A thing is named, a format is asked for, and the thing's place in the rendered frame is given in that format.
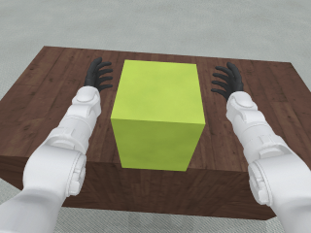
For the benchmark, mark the robot right forearm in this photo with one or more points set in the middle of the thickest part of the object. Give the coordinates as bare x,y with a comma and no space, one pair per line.
254,133

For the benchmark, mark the robot left upper arm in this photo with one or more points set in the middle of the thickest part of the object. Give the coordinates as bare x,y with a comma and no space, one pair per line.
54,173

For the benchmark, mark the left robot hand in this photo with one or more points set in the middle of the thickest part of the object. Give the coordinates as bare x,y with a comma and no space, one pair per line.
93,73

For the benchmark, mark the robot left forearm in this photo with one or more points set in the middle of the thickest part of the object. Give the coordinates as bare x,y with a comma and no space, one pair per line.
76,127

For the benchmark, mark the right robot hand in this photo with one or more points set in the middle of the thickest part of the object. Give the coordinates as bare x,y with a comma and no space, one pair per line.
233,79

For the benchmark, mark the pedestal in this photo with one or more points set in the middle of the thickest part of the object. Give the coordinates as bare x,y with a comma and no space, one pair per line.
216,182

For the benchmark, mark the carton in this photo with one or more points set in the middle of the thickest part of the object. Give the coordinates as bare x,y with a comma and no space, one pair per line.
158,116

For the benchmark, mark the robot right upper arm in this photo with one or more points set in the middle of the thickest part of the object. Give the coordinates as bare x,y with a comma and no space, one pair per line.
283,183

